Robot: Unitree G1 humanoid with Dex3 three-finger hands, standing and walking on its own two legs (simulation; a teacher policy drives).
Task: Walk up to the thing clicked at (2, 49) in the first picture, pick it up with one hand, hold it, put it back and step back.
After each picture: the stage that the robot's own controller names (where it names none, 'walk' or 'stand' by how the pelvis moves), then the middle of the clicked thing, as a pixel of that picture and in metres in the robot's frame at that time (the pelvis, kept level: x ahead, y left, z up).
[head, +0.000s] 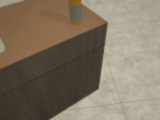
stand; out of the picture +0.59 +0.45 +0.09
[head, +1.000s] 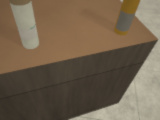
walk; (25, 19) +0.56 +0.24 +0.12
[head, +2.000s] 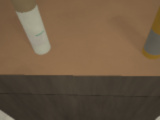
stand; (33, 25) +0.51 +0.22 +0.12
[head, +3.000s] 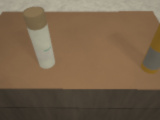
walk; (41, 41) +0.49 +0.18 +0.09
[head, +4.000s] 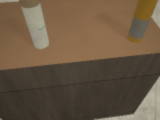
stand; (35, 21) +0.58 +0.21 +0.12
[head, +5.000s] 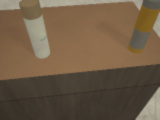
stand; (37, 31) +0.55 +0.21 +0.10
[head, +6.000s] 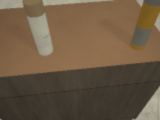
stand; (40, 29) +0.57 +0.20 +0.09
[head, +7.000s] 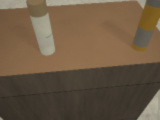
stand; (42, 29) +0.57 +0.19 +0.09
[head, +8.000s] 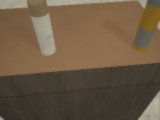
stand; (43, 29) +0.57 +0.19 +0.09
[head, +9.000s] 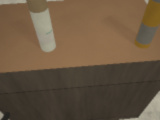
rise first; (42, 25) +0.58 +0.20 +0.10
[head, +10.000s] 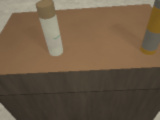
go down; (51, 30) +0.58 +0.20 +0.10
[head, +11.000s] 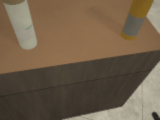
go down; (21, 18) +0.56 +0.19 +0.12
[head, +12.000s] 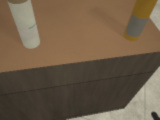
approach; (24, 18) +0.57 +0.19 +0.12
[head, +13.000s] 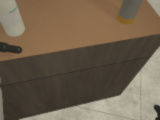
close in; (2, 0) +0.57 +0.21 +0.15
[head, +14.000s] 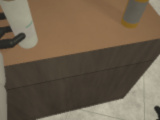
lift; (18, 15) +0.51 +0.17 +0.15
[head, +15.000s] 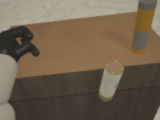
lift; (109, 82) +0.44 -0.08 -0.04
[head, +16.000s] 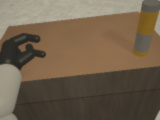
hold; out of the picture +0.05 -0.73 -0.73
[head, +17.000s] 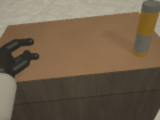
hold; out of the picture +0.04 -0.73 -0.73
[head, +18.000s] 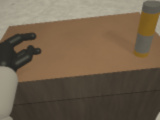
crouch; out of the picture +0.06 -0.73 -0.73
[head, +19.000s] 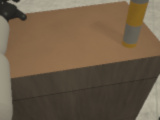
crouch; out of the picture +0.11 -0.73 -0.73
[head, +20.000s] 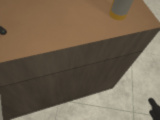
lower; out of the picture +0.16 -0.74 -0.69
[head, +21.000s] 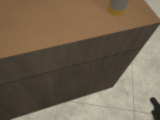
lower; out of the picture +0.22 -0.75 -0.68
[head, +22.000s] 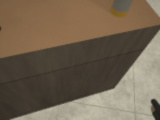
lower; out of the picture +0.28 -0.76 -0.68
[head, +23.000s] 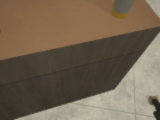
lower; out of the picture +0.36 -0.77 -0.68
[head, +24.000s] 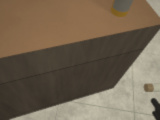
loosen; out of the picture +0.46 -0.78 -0.68
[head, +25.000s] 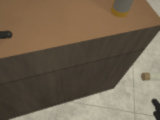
withdraw; (156, 76) +0.56 -0.80 -0.68
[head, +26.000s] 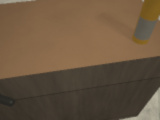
sink last; out of the picture +0.63 -0.82 -0.70
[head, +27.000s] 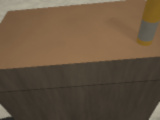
stand; out of the picture +0.75 -0.83 -0.71
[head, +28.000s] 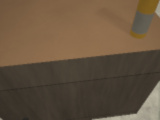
stand; out of the picture +0.84 -0.85 -0.69
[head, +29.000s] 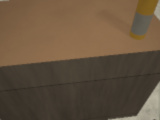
stand; out of the picture +0.94 -0.87 -0.69
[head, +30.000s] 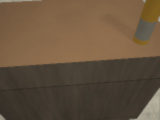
stand; out of the picture +1.04 -0.89 -0.71
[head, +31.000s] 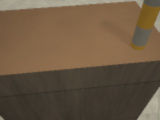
stand; out of the picture +1.14 -0.91 -0.75
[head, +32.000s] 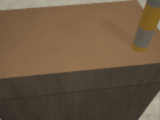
stand; out of the picture +1.22 -0.92 -0.75
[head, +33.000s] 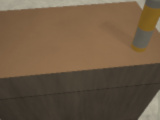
stand; out of the picture +1.32 -0.93 -0.75
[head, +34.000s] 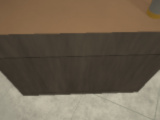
walk; out of the picture +1.45 -1.06 -0.72
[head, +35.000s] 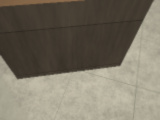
walk; out of the picture +1.91 -0.84 -0.73
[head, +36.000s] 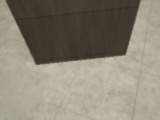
stand; out of the picture +2.25 -0.89 -0.73
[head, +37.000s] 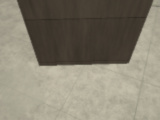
stand; (155, 4) +2.26 -1.09 -0.74
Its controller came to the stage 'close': yes
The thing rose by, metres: 0.00
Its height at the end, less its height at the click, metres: -0.84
